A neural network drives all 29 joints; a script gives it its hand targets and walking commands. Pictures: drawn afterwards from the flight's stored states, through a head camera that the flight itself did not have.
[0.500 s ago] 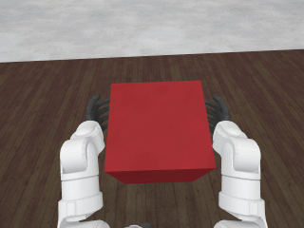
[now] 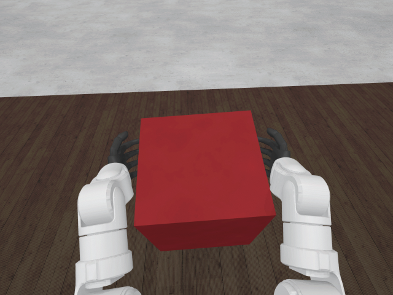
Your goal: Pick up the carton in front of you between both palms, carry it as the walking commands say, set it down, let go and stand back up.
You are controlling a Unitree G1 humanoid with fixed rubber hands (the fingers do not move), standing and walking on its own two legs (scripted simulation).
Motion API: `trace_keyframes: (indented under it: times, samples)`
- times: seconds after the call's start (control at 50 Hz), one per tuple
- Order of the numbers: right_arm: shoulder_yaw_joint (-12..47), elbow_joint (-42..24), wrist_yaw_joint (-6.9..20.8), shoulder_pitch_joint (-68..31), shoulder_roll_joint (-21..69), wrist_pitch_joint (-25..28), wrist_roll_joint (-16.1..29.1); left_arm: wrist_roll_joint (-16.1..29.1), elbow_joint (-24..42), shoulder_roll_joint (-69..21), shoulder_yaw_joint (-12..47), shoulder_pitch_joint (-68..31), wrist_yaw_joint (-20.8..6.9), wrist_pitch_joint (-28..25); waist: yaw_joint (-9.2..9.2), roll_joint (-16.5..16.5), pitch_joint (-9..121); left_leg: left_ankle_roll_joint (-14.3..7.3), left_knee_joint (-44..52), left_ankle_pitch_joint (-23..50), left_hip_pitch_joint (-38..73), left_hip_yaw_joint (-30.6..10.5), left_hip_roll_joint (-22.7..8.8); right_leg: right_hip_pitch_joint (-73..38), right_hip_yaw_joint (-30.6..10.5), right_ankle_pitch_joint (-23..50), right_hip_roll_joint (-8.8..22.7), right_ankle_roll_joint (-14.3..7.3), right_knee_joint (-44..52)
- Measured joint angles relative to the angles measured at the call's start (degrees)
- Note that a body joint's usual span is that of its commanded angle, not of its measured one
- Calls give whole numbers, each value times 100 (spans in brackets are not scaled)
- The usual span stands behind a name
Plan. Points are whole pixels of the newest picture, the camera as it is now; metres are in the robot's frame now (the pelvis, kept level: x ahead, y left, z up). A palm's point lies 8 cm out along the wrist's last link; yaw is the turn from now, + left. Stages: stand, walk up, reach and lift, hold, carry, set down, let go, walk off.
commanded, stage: carry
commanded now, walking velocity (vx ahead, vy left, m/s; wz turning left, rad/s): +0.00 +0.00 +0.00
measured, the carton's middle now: (201, 188) +0.33 +0.01 +0.03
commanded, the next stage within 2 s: none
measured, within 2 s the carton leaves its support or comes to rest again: neither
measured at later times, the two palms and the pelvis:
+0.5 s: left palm (126, 168) +0.32 +0.14 +0.12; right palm (291, 166) +0.32 -0.16 +0.12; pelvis +0.00 -0.01 +0.00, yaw +0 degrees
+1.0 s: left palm (124, 171) +0.31 +0.15 +0.12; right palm (290, 168) +0.31 -0.16 +0.12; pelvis -0.01 -0.01 +0.00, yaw +1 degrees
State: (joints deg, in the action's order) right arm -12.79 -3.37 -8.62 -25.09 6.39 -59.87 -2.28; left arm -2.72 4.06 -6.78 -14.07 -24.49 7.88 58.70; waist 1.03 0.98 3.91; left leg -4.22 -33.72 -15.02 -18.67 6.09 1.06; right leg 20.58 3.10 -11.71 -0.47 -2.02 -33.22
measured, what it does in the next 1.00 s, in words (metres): stands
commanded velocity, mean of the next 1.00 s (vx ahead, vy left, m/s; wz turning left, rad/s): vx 0.00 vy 0.00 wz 0.00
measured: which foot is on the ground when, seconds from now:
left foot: down 0.00-1.00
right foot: down 0.00-1.00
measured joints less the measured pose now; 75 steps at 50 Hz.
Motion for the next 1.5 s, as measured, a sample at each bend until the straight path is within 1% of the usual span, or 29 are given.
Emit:
trace_keyframes:
  times: [0.1,0.22,0.34,0.44,0.76,1.14,1.5]
  samples:
    - [-90,199,4,-25,65,-16,-116,40,-325,79,-12,-105,2,17,19,-79,184,27,-14,-88,82,-12,-8,-115,44,-165,7,14,22]
    - [-141,325,8,21,50,-47,-129,9,-551,52,-34,-168,22,52,-34,-49,220,45,27,-97,182,-8,-19,-214,82,-174,15,3,54]
    - [-119,374,5,-14,-10,-45,-78,-50,-552,1,-80,-204,21,64,-112,-37,185,55,102,-20,245,4,-26,-275,95,-99,17,-5,128]
    - [-107,435,-2,-64,-32,-79,-54,-94,-523,-17,-105,-189,15,110,-136,-68,208,67,173,58,292,11,-34,-319,107,-26,16,-21,192]
    - [-204,643,-24,-175,2,-204,-119,-119,-734,24,-159,-298,47,261,-89,-90,350,81,268,197,289,11,-51,-336,151,121,20,-41,317]
    - [-231,536,-18,-229,5,-201,-90,-106,-622,10,-171,-345,30,265,-91,-92,233,54,173,166,204,43,-56,-255,166,100,54,-16,233]
    - [-261,549,-15,-213,20,-230,-114,-115,-683,13,-168,-365,31,297,-76,-95,257,23,174,174,227,76,-52,-284,178,120,87,17,246]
